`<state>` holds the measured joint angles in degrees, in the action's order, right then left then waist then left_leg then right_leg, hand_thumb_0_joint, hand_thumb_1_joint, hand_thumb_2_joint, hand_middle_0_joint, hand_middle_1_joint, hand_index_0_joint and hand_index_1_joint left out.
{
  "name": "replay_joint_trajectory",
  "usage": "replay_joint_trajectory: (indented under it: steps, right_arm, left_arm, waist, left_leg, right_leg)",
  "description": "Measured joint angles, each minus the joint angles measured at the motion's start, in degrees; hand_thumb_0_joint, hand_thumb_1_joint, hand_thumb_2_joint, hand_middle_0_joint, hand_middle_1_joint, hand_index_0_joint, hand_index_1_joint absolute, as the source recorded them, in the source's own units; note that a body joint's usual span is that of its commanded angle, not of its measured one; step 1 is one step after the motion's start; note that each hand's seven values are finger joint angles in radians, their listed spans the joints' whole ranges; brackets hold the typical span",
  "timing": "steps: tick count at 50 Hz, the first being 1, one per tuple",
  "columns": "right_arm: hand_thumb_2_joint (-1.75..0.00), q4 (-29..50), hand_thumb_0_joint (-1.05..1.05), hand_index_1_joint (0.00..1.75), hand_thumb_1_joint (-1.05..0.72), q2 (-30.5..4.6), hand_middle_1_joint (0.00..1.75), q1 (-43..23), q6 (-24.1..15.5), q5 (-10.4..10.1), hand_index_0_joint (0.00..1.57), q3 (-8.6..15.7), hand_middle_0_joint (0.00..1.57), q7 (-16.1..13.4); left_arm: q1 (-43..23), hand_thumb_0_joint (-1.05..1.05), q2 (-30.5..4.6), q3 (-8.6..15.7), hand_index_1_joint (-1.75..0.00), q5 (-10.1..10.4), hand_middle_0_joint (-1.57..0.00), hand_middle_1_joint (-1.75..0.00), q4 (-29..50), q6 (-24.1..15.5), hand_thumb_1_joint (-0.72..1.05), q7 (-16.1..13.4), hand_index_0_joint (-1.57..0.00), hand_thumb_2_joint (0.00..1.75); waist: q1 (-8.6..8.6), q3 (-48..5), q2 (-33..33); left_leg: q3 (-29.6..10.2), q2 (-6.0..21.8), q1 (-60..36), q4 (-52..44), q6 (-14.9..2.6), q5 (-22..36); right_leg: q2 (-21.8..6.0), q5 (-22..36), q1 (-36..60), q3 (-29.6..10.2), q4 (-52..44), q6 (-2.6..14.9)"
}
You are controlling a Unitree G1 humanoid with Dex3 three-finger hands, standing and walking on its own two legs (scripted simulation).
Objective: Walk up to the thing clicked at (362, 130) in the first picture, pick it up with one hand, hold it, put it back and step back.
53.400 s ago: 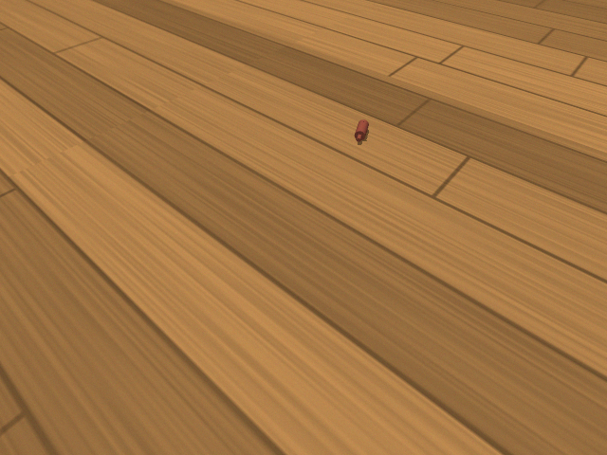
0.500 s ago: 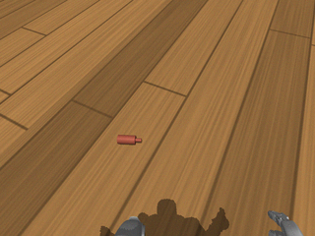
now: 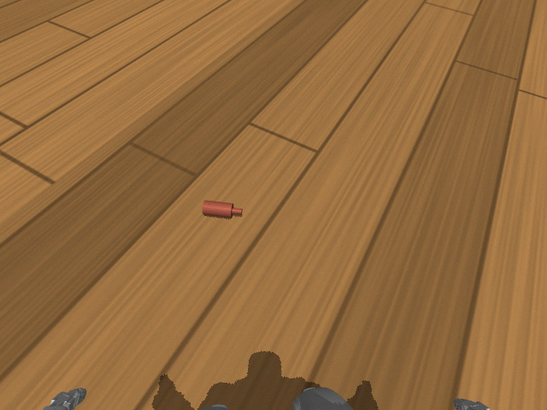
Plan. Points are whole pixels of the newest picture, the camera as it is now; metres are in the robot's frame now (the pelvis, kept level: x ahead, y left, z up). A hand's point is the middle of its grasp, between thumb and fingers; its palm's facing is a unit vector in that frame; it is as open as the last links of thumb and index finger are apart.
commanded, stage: step back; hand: left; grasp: from above
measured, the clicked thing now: (222, 209) +0.96 +0.19 -0.73
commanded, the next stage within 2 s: stand in 1.38 s
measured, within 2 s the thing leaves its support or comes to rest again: neither
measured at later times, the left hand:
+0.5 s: hand out of the picture -0.10 +0.26 -0.13, palm faces +0.06 -0.89 -0.45, open 7.3 cm
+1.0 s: hand out of the picture -0.11 +0.25 -0.14, palm faces +0.07 -0.92 -0.39, open 7.3 cm
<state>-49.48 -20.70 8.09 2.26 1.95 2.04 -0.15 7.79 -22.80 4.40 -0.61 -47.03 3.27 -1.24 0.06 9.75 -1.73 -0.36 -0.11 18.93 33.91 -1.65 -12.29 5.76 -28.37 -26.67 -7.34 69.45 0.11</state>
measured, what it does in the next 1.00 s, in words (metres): walks backwards: right foot, then left foot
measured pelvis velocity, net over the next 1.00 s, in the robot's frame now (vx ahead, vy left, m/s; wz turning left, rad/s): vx -0.14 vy -0.02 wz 0.06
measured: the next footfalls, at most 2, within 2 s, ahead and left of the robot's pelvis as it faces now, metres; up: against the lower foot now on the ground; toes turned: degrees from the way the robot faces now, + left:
right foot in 0.16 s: -0.09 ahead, -0.14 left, +0.00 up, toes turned +1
left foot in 0.50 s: -0.13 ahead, +0.11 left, +0.00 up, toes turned +1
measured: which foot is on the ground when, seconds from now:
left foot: down 0.00-0.18, up 0.20-0.48, down 0.50-0.76, up 0.78-1.00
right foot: up 0.00-0.14, down 0.16-1.00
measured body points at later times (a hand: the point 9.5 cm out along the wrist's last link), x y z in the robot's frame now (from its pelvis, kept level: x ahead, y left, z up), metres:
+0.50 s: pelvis -0.16 -0.02 +0.00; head -0.13 -0.04 +0.44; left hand -0.10 +0.31 -0.10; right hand -0.09 -0.34 -0.14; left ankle -0.17 +0.11 -0.73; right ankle -0.12 -0.13 -0.73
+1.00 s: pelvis -0.14 -0.02 +0.00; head -0.12 -0.03 +0.45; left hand -0.12 +0.29 -0.11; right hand -0.05 -0.34 -0.12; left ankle -0.10 +0.12 -0.71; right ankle -0.13 -0.14 -0.73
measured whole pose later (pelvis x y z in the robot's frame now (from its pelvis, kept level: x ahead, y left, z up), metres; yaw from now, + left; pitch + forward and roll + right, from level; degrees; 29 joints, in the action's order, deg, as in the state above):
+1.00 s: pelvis -0.14 -0.02 +0.00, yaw +3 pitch -2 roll +0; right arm -56.8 -23.2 12.6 0.0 1.5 3.7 1.2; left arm 14.1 -20.3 3.2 -2.2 -56.0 -2.4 0.7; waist 2.1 4.3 1.8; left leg -2.1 1.0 21.2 41.8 0.3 -23.0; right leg -1.3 -17.4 -13.4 3.1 33.2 1.0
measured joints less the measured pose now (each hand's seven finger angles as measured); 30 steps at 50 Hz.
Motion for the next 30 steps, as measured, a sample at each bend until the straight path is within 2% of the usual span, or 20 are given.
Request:
replay_joint_trajectory:
  steps: [4,7,8,9,10,11,12,14,17,19,21,24,25,26,27,29,30]
  right_arm:
    - [-0.9,2.1,0.0,0.3,-0.9,-0.6,0.3,-2.1,-0.2,0.0,0.21,0.3,0.2,0.0]
    - [-0.9,3.1,0.0,0.3,-0.9,-1.7,0.3,-3.4,0.3,-0.2,0.21,0.4,0.2,0.1]
    - [-0.9,3.0,0.0,0.3,-0.9,-2.2,0.3,-3.9,0.6,-0.4,0.21,0.4,0.2,0.2]
    - [-0.9,2.7,0.0,0.3,-0.9,-3.1,0.3,-4.3,1.0,-0.6,0.21,0.7,0.2,0.1]
    - [-0.9,2.1,0.0,0.3,-0.9,-3.3,0.3,-4.2,1.3,-0.9,0.21,1.0,0.2,-0.1]
    - [-0.9,1.5,0.0,0.3,-0.9,-3.0,0.3,-3.6,1.8,-1.1,0.21,1.3,0.2,-0.5]
    - [-0.9,1.0,0.0,0.3,-0.9,-2.7,0.3,-2.9,2.2,-1.2,0.21,1.3,0.2,-0.7]
    - [-0.9,0.3,0.0,0.3,-0.9,-2.8,0.3,-1.4,2.1,-1.5,0.21,1.2,0.2,-0.7]
    - [-0.9,-0.6,0.0,0.3,-0.9,-3.1,0.3,1.3,1.4,-1.4,0.21,1.2,0.2,-0.6]
    - [-0.9,-1.8,0.0,0.3,-0.9,-3.3,0.3,3.3,1.3,-1.1,0.21,1.2,0.2,-0.3]
    - [-0.9,-3.4,0.0,0.3,-0.9,-3.2,0.3,4.9,1.3,-0.7,0.21,1.2,0.2,0.0]
    - [-0.9,-5.8,0.01,0.3,-0.9,-2.7,0.3,6.4,0.8,-0.3,0.21,1.3,0.2,0.7]
    - [-0.9,-6.3,0.01,0.3,-0.9,-2.4,0.3,6.6,0.3,-0.3,0.21,1.4,0.2,0.9]
    - [-0.9,-7.0,0.01,0.3,-0.9,-1.7,0.3,6.4,-0.2,-0.2,0.21,1.6,0.2,1.0]
    - [-0.9,-7.3,0.01,0.3,-0.9,-1.2,0.3,6.4,-0.7,0.0,0.21,1.7,0.2,1.1]
    - [-0.9,-7.2,0.01,0.3,-0.9,-0.8,0.3,6.9,-1.7,0.1,0.21,1.5,0.2,1.3]
    - [-0.9,-7.1,0.01,0.3,-0.9,-0.5,0.3,6.9,-2.1,0.1,0.21,1.3,0.2,1.3]
  left_arm:
    - [2.3,0.0,0.1,-0.3,-0.3,-0.4,-0.21,-0.3,-1.4,-0.2,0.91,0.6,-0.21,0.9]
    - [3.6,0.0,0.2,-0.5,-0.3,-0.5,-0.21,-0.3,-2.8,-0.6,0.91,1.0,-0.21,0.9]
    - [4.0,0.0,0.5,-0.4,-0.3,-0.7,-0.21,-0.3,-3.5,-1.0,0.91,1.1,-0.21,0.9]
    - [4.0,0.0,1.5,-0.4,-0.3,-1.0,-0.21,-0.3,-4.2,-1.1,0.91,1.1,-0.21,0.9]
    - [4.4,0.0,2.0,-0.5,-0.3,-1.4,-0.21,-0.3,-4.5,-1.1,0.91,1.3,-0.21,0.9]
    - [5.1,0.0,2.1,-0.7,-0.3,-1.7,-0.21,-0.3,-4.5,-1.0,0.91,1.5,-0.21,0.9]
    - [5.9,0.0,2.2,-0.8,-0.3,-1.8,-0.21,-0.3,-4.4,-0.9,0.91,1.4,-0.21,0.9]
    - [6.8,0.0,2.4,-0.9,-0.3,-1.9,-0.21,-0.3,-4.7,-0.9,0.9,1.1,-0.21,0.9]
    - [6.9,0.0,2.5,-0.7,-0.3,-2.3,-0.21,-0.31,-4.7,-1.4,0.9,0.8,-0.21,0.9]
    - [6.5,0.0,2.3,-0.4,-0.3,-2.5,-0.21,-0.31,-4.1,-2.1,0.9,0.8,-0.21,0.9]
    - [6.0,0.0,1.9,-0.1,-0.3,-2.6,-0.21,-0.31,-3.6,-2.8,0.9,0.9,-0.21,0.9]
    - [5.4,0.0,1.0,0.0,-0.3,-2.4,-0.21,-0.31,-3.2,-3.3,0.9,1.2,-0.21,0.9]
    - [5.2,0.0,0.6,0.0,-0.3,-2.3,-0.21,-0.31,-3.3,-3.2,0.9,1.4,-0.21,0.9]
    - [5.0,0.0,0.1,0.0,-0.3,-2.2,-0.21,-0.31,-3.6,-2.9,0.9,1.4,-0.21,0.9]
    - [5.1,0.0,-0.1,0.0,-0.3,-2.0,-0.21,-0.31,-4.1,-2.6,0.9,1.4,-0.21,0.9]
    - [5.6,0.0,0.0,-0.1,-0.3,-1.6,-0.21,-0.3,-5.9,-2.1,0.9,1.6,-0.21,0.9]
    - [5.7,0.0,-0.1,-0.2,-0.3,-1.3,-0.21,-0.3,-6.6,-2.0,0.9,1.8,-0.21,0.9]
  waist:
    - [0.7,-0.1,0.8]
    - [1.3,-0.4,1.7]
    - [1.45,-0.5,2.5]
    - [1.08,0.1,4.8]
    - [0.89,0.1,5.6]
    - [1.53,-0.5,5.0]
    - [2.33,-1.0,4.1]
    - [2.57,-1.7,3.4]
    - [2.13,-2.4,3.6]
    - [2.05,-3.0,4.0]
    - [1.93,-3.6,4.2]
    - [1.66,-4.6,3.7]
    - [1.45,-4.8,3.2]
    - [1.55,-4.4,1.8]
    - [1.67,-4.5,0.8]
    - [0.7,-6.0,0.9]
    - [0.25,-6.3,0.8]
  left_leg:
    - [1.3,1.7,2.6,-0.8,0.27,3.0]
    - [2.1,3.0,5.7,0.4,1.45,4.6]
    - [2.0,3.6,7.0,1.4,1.97,5.0]
    - [0.3,4.6,7.8,2.5,1.76,4.8]
    - [-2.0,3.4,8.9,4.5,1.69,-0.2]
    - [-3.8,1.1,10.3,8.9,2.04,-6.6]
    - [-5.2,-1.4,11.5,14.5,2.36,-10.5]
    - [-7.5,-5.1,12.8,24.0,2.47,-12.5]
    - [-7.7,-6.5,11.1,30.0,3.02,-12.0]
    - [-6.7,-5.4,7.7,27.7,3.44,-12.4]
    - [-5.3,-3.6,3.5,21.4,3.53,-14.4]
    - [-2.6,-1.3,-3.4,8.2,2.52,-16.9]
    - [-1.8,-1.0,-5.8,3.0,2.0,-14.2]
    - [-1.1,-1.9,-7.0,0.1,1.79,-8.9]
    - [-0.5,-2.5,-7.5,-0.7,1.64,-6.6]
    - [-0.6,-2.1,-6.9,-0.7,0.35,-6.7]
    - [-0.7,-1.8,-7.0,-1.2,0.03,-6.4]
  right_leg:
    - [-2.6,-1.0,7.1,2.3,-11.3,-1.25]
    - [-4.8,1.8,13.5,4.9,-26.4,-0.39]
    - [-4.7,3.1,15.3,5.7,-31.1,0.16]
    - [-3.3,4.0,15.5,6.8,-32.0,0.61]
    - [-3.0,4.6,14.9,7.5,-31.4,0.96]
    - [-3.7,4.9,13.8,7.1,-30.5,1.36]
    - [-4.6,5.5,13.0,6.4,-30.3,1.66]
    - [-6.0,7.3,12.3,6.1,-31.4,1.63]
    - [-7.0,9.4,11.2,7.0,-32.7,1.55]
    - [-7.3,10.1,10.5,8.1,-32.8,1.68]
    - [-7.7,10.2,10.0,9.5,-32.6,1.94]
    - [-8.7,10.3,9.0,11.2,-31.5,1.71]
    - [-9.3,10.2,8.6,11.5,-30.9,1.34]
    - [-10.3,9.8,8.3,10.9,-29.8,1.19]
    - [-10.4,7.8,8.0,9.6,-28.8,1.06]
    - [-8.6,2.6,6.3,7.8,-24.9,0.93]
    - [-7.8,2.4,5.7,7.1,-23.0,0.96]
